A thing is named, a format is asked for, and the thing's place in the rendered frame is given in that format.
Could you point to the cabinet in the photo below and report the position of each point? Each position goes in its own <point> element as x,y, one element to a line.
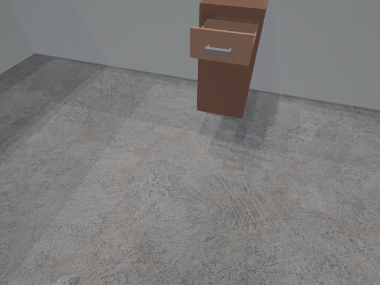
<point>223,87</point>

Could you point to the drawer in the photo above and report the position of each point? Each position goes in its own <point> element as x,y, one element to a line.
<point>224,35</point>

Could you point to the handle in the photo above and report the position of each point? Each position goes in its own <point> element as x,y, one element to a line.
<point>217,51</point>

